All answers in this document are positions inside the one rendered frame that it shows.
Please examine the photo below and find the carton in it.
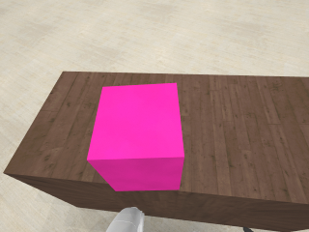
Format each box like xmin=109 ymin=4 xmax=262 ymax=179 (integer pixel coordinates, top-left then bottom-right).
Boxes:
xmin=87 ymin=82 xmax=184 ymax=191

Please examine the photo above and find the robot left thigh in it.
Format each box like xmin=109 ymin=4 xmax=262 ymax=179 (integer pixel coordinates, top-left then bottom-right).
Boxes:
xmin=106 ymin=207 xmax=145 ymax=232

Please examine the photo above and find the pedestal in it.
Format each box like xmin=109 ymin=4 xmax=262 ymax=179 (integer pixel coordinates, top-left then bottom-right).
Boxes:
xmin=3 ymin=71 xmax=309 ymax=232

